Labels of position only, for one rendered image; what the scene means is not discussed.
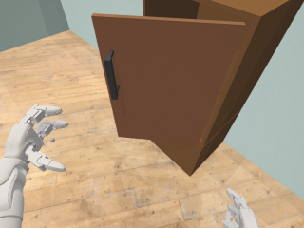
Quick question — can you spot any cupboard door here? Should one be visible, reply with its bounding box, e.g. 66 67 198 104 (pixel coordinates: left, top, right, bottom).
91 13 246 144

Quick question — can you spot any robot left hand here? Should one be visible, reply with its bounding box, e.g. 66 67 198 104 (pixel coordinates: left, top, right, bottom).
4 104 69 172

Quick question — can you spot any handle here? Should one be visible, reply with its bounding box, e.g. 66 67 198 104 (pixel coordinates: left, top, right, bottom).
104 49 120 100

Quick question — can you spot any robot right hand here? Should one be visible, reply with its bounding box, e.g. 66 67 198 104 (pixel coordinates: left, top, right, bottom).
222 188 260 228

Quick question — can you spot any robot left forearm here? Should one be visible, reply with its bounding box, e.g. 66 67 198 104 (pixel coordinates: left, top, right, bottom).
0 157 29 228

